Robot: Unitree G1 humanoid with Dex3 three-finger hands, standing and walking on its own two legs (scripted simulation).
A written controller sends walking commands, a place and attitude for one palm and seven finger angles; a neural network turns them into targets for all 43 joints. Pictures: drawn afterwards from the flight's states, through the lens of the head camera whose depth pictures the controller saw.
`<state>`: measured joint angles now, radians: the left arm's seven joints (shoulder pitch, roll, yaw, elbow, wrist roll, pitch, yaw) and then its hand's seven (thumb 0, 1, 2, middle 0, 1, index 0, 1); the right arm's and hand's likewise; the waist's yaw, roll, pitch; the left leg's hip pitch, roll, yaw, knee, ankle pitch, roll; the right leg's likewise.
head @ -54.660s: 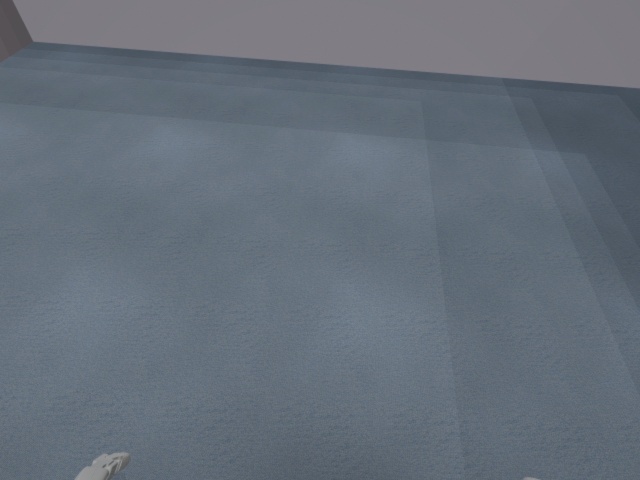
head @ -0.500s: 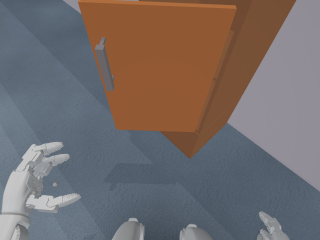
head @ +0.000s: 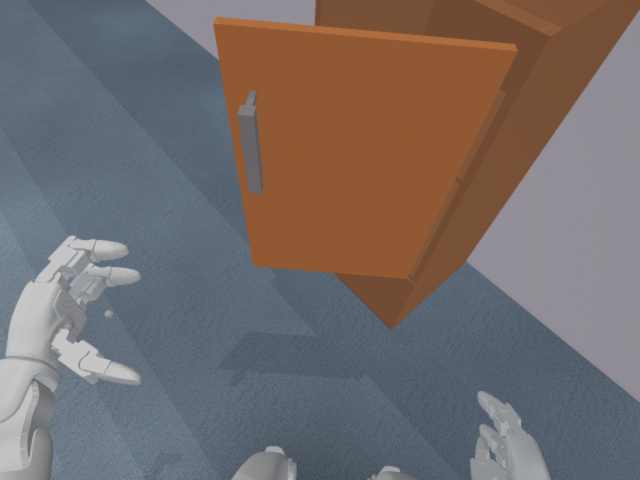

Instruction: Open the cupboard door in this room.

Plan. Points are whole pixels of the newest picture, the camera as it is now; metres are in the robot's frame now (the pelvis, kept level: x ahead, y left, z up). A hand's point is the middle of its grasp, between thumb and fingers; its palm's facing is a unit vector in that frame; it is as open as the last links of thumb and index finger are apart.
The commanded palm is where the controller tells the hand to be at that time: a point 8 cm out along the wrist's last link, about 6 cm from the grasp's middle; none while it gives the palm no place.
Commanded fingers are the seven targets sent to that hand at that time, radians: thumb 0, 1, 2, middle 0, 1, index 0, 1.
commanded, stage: raise the hand with hooked fingers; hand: left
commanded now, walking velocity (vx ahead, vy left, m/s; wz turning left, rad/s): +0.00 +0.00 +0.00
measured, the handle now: (254, 144) +0.58 +0.16 +0.05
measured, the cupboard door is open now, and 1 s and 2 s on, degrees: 45 45 45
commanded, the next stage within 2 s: move the hooked fingers beside the handle in 0.58 s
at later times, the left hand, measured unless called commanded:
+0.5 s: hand (124, 300) +0.29 +0.25 +0.06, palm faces +0.04 -1.00 -0.07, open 14.0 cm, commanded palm +0.26 +0.30 +0.06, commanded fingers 0.00 -0.50 0.30 -0.30 -1.20 -0.30 -1.20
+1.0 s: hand (153, 265) +0.34 +0.24 +0.06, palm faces +0.03 -1.00 -0.04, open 14.0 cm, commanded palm +0.31 +0.29 +0.06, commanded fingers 0.00 -0.50 0.30 -0.30 -1.20 -0.30 -1.20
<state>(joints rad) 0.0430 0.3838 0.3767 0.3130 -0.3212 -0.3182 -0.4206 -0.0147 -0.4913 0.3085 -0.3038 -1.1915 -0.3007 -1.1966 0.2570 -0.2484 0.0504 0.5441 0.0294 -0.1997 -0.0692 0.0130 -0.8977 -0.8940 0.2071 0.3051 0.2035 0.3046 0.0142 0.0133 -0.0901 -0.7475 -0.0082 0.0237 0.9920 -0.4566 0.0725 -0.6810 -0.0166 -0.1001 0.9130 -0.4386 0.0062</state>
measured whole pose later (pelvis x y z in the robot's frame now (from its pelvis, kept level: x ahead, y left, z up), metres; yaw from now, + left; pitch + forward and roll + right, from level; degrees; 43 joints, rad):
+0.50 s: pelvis +0.00 -0.02 +0.00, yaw +0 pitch +12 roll -3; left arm 0.01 0.41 0.42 0.39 -0.34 -0.34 -0.46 -0.02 -0.50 0.30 -0.30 -1.20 -0.30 -1.20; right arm 0.29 -0.27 0.02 0.56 0.03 -0.17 -0.06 0.01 -0.90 -0.89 0.20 0.30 0.20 0.30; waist -0.02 0.01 -0.09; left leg -0.73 0.01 0.02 0.96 -0.44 0.05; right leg -0.67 0.00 -0.10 0.89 -0.43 -0.01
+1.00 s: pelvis +0.00 -0.04 +0.00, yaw +0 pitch +14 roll -2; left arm -0.22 0.45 0.44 0.62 -0.31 -0.32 -0.49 -0.02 -0.50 0.30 -0.30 -1.20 -0.30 -1.20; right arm 0.27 -0.28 0.03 0.59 0.04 -0.15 -0.09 0.01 -0.90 -0.89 0.20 0.30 0.20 0.30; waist -0.03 0.01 -0.09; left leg -0.77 0.02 0.01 0.98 -0.45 0.03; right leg -0.72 0.01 -0.11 0.92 -0.44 -0.04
